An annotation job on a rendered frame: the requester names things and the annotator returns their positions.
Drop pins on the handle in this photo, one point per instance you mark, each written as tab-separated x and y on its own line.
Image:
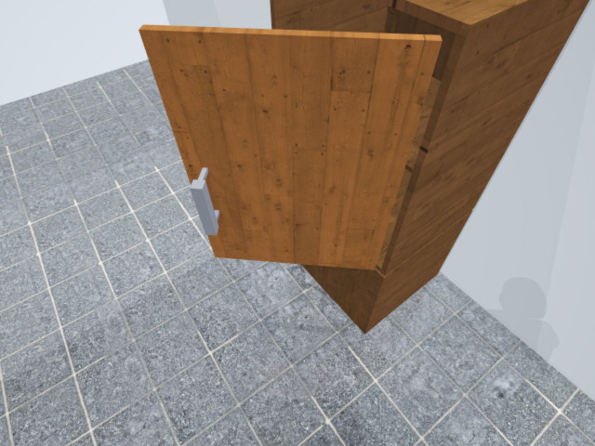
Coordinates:
200	194

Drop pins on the cupboard door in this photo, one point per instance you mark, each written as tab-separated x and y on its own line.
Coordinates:
305	134

